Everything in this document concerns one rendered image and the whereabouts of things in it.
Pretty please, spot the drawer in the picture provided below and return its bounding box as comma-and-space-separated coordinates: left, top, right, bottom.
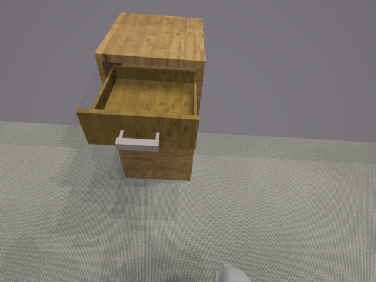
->
76, 65, 199, 150

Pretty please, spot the cabinet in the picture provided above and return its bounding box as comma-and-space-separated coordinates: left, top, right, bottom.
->
95, 12, 206, 181

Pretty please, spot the handle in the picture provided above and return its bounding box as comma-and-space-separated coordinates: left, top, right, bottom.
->
115, 130, 160, 152

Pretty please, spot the robot right thigh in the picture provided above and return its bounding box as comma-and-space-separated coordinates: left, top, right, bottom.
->
213, 266, 251, 282

